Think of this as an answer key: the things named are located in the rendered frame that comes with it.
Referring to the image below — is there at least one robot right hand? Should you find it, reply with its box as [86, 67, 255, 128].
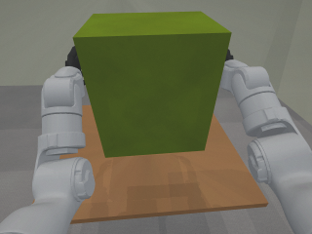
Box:
[225, 49, 234, 61]

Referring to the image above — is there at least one left robot forearm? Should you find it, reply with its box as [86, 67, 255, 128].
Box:
[32, 66, 86, 199]

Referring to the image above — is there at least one left robot upper arm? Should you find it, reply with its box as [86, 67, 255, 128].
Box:
[0, 157, 96, 234]

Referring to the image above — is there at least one robot left hand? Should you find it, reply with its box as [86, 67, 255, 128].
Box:
[65, 46, 86, 85]

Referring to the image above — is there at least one carton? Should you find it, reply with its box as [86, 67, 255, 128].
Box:
[72, 11, 232, 158]

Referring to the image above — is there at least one right robot upper arm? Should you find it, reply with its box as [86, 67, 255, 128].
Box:
[247, 132, 312, 234]

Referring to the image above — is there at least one table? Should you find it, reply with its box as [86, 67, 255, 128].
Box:
[32, 105, 268, 224]

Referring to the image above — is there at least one right robot forearm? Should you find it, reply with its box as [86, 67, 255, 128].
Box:
[219, 59, 312, 157]

